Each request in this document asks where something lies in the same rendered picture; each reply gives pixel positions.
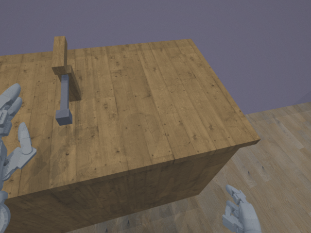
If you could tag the right robot hand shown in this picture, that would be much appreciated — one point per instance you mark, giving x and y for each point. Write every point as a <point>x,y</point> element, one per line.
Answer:
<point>244,217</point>

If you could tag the left robot hand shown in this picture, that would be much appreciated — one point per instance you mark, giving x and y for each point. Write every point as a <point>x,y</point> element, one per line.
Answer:
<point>10,104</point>

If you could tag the tap lever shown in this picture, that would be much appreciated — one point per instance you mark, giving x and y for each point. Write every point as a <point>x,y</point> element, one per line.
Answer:
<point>64,116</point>

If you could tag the left robot forearm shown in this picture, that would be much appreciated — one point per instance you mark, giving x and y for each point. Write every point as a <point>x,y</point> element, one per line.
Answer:
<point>4,212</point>

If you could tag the counter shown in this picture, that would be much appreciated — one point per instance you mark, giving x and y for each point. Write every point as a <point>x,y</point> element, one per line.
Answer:
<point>151,124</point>

